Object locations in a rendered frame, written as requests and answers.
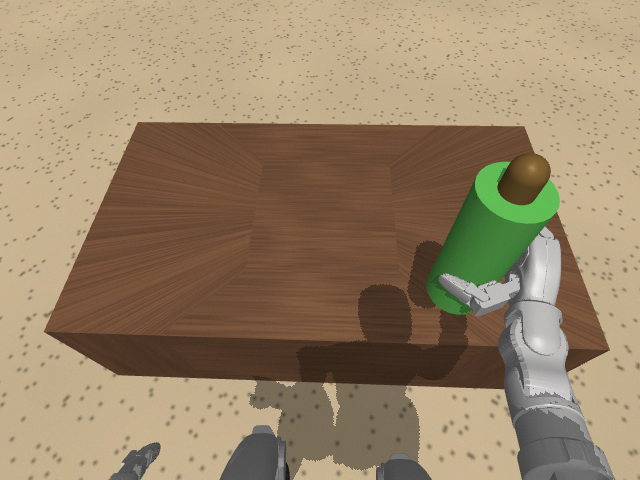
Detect right robot hand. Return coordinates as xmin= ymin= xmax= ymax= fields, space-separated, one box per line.
xmin=438 ymin=227 xmax=561 ymax=317

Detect bottle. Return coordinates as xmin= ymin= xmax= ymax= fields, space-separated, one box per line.
xmin=426 ymin=153 xmax=560 ymax=315

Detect left robot hand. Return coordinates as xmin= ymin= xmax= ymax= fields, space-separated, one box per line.
xmin=109 ymin=442 xmax=161 ymax=480

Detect right robot arm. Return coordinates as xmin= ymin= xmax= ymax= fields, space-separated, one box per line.
xmin=498 ymin=300 xmax=615 ymax=480

